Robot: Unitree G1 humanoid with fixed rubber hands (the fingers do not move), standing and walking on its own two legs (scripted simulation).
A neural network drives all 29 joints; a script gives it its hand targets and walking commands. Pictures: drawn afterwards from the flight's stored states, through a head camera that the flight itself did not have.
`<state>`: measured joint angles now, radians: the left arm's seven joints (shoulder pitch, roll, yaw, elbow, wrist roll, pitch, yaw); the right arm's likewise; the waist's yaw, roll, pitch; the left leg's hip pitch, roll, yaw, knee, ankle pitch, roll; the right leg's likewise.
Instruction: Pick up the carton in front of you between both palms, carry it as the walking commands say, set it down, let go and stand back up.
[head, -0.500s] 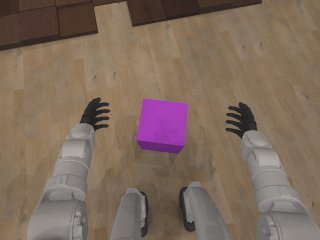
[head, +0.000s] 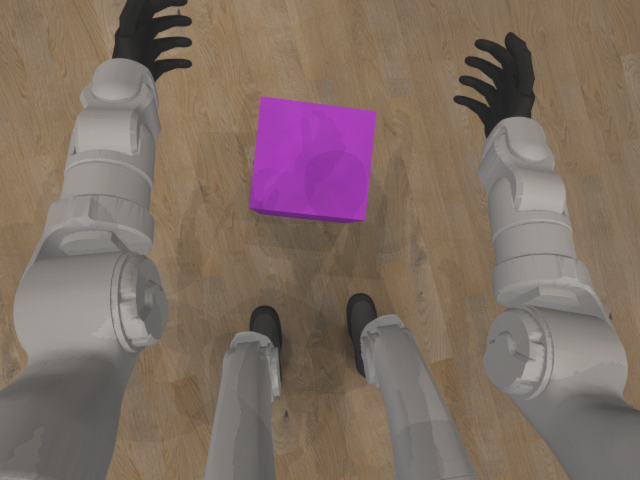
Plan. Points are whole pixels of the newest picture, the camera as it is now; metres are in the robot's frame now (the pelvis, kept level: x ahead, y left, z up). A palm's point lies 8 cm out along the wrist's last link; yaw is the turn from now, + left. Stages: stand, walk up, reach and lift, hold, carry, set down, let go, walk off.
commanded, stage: reach and lift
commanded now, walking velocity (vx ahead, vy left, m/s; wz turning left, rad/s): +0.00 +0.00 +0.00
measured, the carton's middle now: (310, 170) +0.50 -0.03 -0.52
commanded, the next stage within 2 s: none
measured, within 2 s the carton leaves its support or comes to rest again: leaves its support in 1.64 s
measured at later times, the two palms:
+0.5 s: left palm (201, 143) +0.53 +0.15 -0.35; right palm (430, 166) +0.46 -0.22 -0.34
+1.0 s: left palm (216, 150) +0.54 +0.15 -0.46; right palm (401, 167) +0.48 -0.21 -0.45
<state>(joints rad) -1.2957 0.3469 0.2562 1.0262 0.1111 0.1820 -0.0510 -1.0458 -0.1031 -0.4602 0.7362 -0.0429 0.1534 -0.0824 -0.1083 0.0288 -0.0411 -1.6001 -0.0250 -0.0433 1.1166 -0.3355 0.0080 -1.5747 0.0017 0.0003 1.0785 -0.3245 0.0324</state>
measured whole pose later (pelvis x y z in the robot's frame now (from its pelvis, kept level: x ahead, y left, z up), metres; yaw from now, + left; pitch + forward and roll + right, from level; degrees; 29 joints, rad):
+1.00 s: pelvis -0.05 +0.00 -0.28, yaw -3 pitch +37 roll -4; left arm -1.62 0.51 -0.08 1.23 -0.23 0.08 0.05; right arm -1.46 -0.25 -0.20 1.07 0.23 0.06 -0.17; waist -0.07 -0.03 0.42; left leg -2.26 -0.03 -0.06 2.24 -0.62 -0.01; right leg -2.25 0.04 -0.01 2.18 -0.58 0.05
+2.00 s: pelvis -0.05 +0.00 -0.22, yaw +0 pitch +42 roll -3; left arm -1.30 0.16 0.33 0.95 0.16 0.34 0.06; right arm -1.14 0.01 -0.56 0.72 -0.15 0.34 -0.11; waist -0.05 0.00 -0.04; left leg -2.19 -0.12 -0.08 2.00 -0.54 -0.05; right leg -2.17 0.09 0.06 1.97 -0.54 0.09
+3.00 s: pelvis +0.01 -0.01 +0.03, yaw +1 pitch +25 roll +0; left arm -0.57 -0.09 0.36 0.64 0.21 0.34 0.05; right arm -0.54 0.13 -0.41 0.58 -0.21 0.34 -0.05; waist -0.02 0.00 -0.21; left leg -1.11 -0.09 -0.12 1.10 -0.42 -0.02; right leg -1.11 0.08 0.13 1.09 -0.42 0.04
